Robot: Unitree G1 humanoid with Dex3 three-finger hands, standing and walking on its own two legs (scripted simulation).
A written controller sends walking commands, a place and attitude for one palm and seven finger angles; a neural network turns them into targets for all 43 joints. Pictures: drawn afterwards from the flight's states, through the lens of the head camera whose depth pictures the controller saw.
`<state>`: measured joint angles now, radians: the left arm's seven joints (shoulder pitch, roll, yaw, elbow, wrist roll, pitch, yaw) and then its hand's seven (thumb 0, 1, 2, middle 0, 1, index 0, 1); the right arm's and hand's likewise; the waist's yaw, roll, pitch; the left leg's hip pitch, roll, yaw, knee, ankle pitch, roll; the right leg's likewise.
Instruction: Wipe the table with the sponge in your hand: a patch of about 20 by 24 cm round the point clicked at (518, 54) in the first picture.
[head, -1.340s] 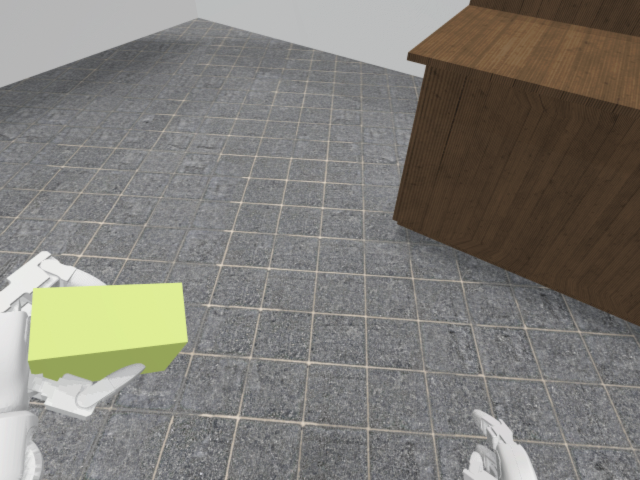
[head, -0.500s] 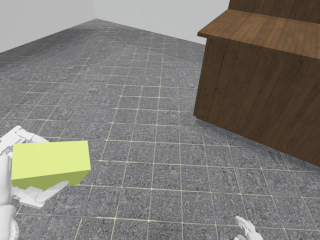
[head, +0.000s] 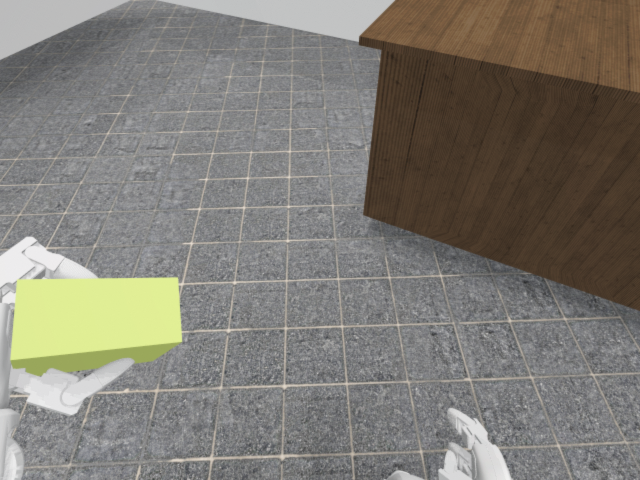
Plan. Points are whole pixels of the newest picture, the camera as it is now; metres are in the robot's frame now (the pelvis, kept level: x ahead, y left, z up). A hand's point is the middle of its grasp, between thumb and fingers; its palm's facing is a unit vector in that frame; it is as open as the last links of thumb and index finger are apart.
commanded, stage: walk to a spot facing it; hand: left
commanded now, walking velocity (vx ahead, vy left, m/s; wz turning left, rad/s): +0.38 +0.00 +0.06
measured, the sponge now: (120, 326) +0.23 +0.20 +0.15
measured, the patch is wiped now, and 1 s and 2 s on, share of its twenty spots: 0.00 0.00 0.00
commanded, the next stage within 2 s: turn to face it in 1.84 s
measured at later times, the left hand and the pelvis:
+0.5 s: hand (143, 202) +0.37 +0.22 +0.17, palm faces +0.48 -0.77 -0.43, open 10.2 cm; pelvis +0.17 -0.03 -0.01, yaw +3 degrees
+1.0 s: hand (193, 153) +0.48 +0.20 +0.15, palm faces +0.57 -0.70 -0.42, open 10.2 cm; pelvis +0.32 -0.07 -0.01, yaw +13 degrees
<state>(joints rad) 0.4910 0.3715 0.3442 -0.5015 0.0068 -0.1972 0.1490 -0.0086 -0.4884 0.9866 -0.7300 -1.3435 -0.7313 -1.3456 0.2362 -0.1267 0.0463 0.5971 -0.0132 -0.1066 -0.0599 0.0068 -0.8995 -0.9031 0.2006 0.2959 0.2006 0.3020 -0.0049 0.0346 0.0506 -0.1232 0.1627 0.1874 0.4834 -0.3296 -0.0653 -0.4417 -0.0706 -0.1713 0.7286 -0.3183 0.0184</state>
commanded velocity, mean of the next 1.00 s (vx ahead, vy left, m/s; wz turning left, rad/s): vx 0.36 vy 0.00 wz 0.29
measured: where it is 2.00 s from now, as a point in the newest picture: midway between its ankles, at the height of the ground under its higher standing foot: (354, 392)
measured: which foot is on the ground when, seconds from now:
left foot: down 0.00-0.06, up 0.08-0.50, down 0.52-0.84, up 0.86-1.00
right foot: up 0.00-0.02, down 0.04-0.52, up 0.54-0.84, down 0.86-1.00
